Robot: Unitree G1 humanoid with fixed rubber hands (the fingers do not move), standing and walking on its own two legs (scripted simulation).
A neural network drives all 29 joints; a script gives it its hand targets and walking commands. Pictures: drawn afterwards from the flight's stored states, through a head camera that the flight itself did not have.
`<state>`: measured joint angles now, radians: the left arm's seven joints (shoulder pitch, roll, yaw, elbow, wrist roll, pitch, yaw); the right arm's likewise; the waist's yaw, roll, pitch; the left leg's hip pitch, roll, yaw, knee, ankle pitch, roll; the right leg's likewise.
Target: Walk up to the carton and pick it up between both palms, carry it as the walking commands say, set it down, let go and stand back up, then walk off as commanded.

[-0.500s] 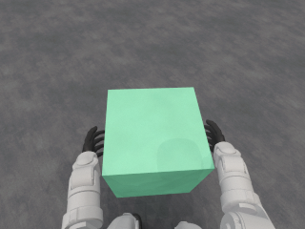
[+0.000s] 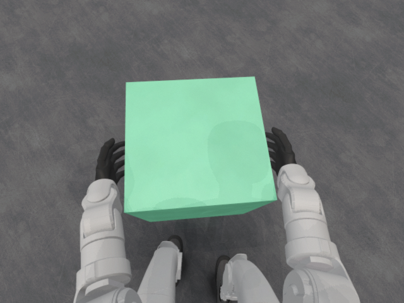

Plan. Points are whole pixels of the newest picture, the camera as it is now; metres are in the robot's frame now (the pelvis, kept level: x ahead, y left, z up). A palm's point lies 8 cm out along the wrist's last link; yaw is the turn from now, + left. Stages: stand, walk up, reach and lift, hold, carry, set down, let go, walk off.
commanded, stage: set down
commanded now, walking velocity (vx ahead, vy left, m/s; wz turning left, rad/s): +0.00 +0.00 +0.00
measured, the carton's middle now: (194, 159) +0.41 +0.06 -0.17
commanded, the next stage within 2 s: none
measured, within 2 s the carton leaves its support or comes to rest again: neither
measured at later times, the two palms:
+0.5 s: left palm (123, 172) +0.36 +0.22 -0.16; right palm (271, 161) +0.41 -0.13 -0.16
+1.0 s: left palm (134, 170) +0.39 +0.22 -0.24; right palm (262, 160) +0.44 -0.13 -0.24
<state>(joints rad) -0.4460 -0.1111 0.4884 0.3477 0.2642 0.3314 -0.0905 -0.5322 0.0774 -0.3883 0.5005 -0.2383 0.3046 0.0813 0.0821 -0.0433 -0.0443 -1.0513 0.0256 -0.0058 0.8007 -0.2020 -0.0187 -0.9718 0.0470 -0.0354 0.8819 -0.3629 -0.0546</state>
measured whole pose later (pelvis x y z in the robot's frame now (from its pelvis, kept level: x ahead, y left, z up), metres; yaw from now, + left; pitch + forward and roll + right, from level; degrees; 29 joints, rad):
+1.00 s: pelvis -0.04 +0.02 -0.15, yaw -2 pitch +47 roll -1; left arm -0.83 -0.06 0.53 0.43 0.23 0.40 0.01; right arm -0.96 -0.12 -0.40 0.70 -0.18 0.35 0.08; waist 0.07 -0.04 -0.20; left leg -1.91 0.03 0.01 1.43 -0.33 0.01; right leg -1.83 0.04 -0.03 1.52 -0.51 -0.03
